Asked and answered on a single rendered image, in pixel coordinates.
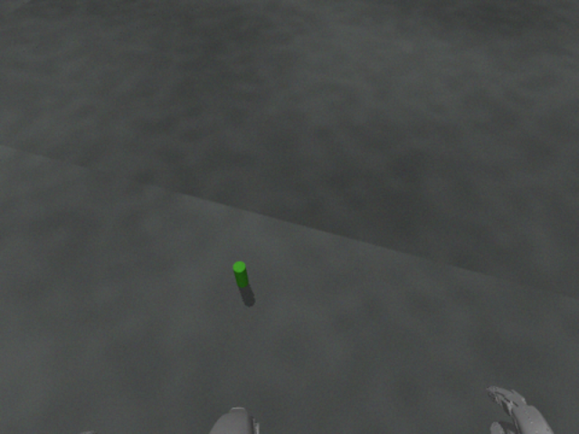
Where can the can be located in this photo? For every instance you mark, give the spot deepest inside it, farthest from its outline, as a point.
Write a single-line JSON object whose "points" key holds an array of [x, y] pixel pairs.
{"points": [[240, 274]]}

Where can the right robot hand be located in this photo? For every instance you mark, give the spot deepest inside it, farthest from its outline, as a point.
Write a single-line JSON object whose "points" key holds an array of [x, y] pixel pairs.
{"points": [[526, 419]]}

